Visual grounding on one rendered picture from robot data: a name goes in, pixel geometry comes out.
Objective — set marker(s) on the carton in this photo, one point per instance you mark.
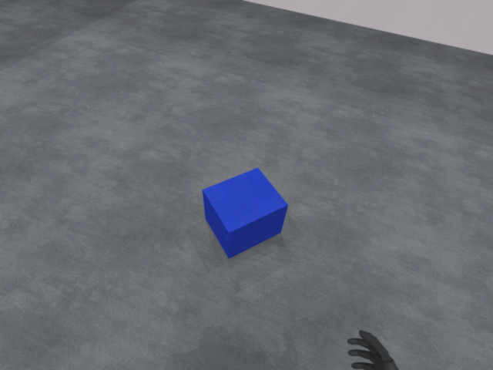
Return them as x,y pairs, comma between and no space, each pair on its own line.
244,211

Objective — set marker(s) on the robot right hand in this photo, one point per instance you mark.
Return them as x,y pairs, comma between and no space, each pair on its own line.
377,353

